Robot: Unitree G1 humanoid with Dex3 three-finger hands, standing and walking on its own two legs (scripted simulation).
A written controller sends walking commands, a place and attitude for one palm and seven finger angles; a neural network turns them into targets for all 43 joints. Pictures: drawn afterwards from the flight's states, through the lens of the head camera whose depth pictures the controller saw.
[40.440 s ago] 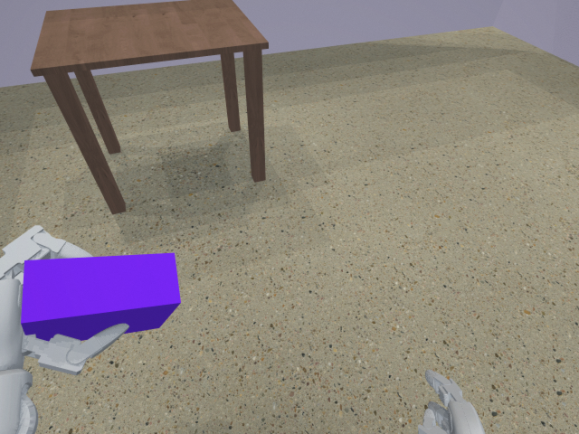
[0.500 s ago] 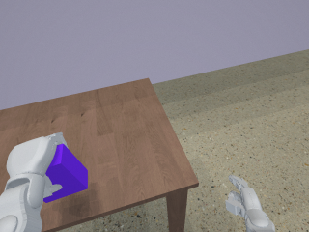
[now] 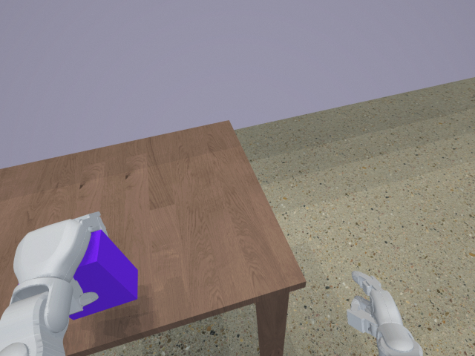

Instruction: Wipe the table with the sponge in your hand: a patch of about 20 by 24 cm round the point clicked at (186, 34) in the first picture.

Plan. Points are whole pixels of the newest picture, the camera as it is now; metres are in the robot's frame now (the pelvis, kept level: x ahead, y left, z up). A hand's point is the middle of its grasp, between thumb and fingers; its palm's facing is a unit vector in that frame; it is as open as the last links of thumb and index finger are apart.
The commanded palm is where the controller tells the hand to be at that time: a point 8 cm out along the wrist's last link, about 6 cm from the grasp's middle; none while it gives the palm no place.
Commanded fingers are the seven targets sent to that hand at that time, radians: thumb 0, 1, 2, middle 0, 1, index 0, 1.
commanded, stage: bring the sponge back beside the body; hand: left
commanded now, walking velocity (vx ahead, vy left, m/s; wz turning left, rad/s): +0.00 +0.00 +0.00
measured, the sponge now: (94, 283) +0.18 +0.28 +0.05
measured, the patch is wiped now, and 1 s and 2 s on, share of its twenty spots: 1.00 1.00 1.00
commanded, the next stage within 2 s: step back with the hand held close in 0.24 s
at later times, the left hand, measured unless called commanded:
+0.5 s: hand (102, 248) +0.21 +0.25 +0.13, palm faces +0.29 -0.78 -0.56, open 9.8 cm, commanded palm +0.16 +0.28 +0.17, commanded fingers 0.00 0.10 1.30 -1.20 -1.60 -1.20 -1.60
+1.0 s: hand (50, 276) +0.15 +0.28 +0.15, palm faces +0.39 -0.82 -0.41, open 9.8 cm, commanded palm +0.10 +0.31 +0.17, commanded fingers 0.00 0.10 1.30 -1.20 -1.60 -1.20 -1.60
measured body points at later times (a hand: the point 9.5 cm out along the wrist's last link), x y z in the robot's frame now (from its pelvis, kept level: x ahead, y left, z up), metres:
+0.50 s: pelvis +0.00 +0.00 -0.01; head +0.00 -0.02 +0.44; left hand +0.19 +0.29 +0.16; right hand +0.23 -0.20 -0.06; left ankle +0.02 +0.14 -0.74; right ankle -0.01 -0.12 -0.74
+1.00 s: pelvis -0.06 +0.03 -0.03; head -0.05 +0.04 +0.42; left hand +0.12 +0.32 +0.17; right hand +0.11 -0.20 -0.10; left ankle +0.02 +0.14 -0.74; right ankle -0.01 -0.12 -0.74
